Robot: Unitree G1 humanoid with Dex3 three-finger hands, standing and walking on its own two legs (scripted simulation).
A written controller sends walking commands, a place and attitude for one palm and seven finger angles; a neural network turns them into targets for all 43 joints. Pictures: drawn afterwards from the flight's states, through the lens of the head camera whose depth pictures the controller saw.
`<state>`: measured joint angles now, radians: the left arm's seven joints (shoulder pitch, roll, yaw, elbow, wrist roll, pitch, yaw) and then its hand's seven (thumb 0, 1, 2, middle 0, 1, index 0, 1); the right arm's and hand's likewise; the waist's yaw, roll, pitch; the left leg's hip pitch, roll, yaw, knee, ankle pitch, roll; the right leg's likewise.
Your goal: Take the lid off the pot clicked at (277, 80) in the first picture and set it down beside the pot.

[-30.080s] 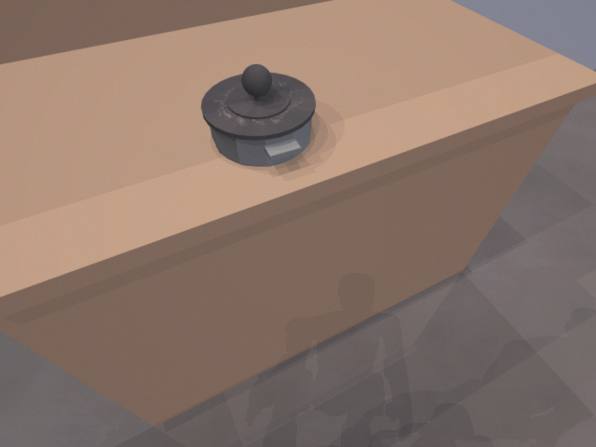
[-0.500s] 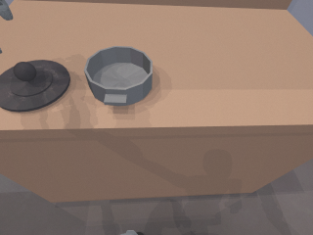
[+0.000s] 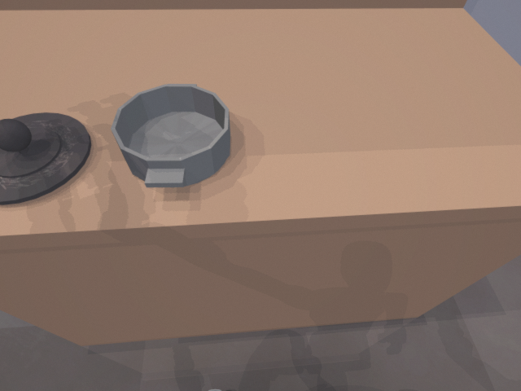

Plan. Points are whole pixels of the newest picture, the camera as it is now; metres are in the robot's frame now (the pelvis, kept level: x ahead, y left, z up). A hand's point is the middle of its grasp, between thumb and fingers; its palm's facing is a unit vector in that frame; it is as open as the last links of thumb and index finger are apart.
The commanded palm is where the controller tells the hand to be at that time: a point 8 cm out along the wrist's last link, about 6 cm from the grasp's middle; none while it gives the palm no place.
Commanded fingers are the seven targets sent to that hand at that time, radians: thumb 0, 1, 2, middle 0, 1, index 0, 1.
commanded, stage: draw the hand back to the body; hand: left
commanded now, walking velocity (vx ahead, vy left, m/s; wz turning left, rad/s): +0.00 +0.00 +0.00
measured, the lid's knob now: (11, 135) +0.47 +0.36 +0.13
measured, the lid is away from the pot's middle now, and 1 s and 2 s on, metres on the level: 0.24 0.24 0.24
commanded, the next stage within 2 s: none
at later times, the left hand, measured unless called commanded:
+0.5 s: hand out of the picture +0.40 +0.27 +0.31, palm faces +0.51 -0.81 -0.27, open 11.0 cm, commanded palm +0.34 +0.31 +0.31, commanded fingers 0.00 0.07 0.91 -0.43 -0.53 -0.43 -0.53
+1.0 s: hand out of the picture +0.33 +0.24 +0.31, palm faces +0.57 -0.80 -0.19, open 8.9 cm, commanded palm +0.28 +0.27 +0.30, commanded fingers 0.00 0.72 0.90 -0.25 -0.35 -0.25 -0.35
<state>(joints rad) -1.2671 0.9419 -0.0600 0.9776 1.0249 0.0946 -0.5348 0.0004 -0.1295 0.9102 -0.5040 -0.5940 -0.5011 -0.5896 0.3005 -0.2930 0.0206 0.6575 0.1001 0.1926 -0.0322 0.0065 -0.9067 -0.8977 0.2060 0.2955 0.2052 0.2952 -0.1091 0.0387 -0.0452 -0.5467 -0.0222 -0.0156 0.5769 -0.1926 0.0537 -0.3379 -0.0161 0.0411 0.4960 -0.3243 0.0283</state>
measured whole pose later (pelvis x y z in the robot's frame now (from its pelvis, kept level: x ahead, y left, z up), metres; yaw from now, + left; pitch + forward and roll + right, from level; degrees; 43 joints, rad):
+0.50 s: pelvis +0.01 -0.05 +0.01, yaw +0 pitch +0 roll -1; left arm -0.72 0.66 0.38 0.47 0.01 -0.02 0.01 0.00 -0.10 0.91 -0.50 -0.59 -0.49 -0.58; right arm 0.18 -0.25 0.07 0.59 0.08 0.07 -0.06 0.01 -0.91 -0.90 0.21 0.30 0.21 0.30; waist 0.00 0.02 0.01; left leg -0.32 0.03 -0.04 0.50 -0.19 -0.02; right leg -0.11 0.04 0.03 0.41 -0.31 -0.01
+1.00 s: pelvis +0.02 -0.06 +0.01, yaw -1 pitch -2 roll +0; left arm -0.30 0.53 0.51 0.02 -0.10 -0.07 0.08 0.00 0.46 0.90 -0.33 -0.42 -0.33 -0.42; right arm 0.17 -0.27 0.01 0.69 0.05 -0.02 -0.06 0.01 -0.91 -0.90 0.20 0.30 0.20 0.30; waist 0.03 0.05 0.02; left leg -0.19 0.04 -0.01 0.42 -0.19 -0.02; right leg 0.00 0.04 0.06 0.35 -0.30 -0.02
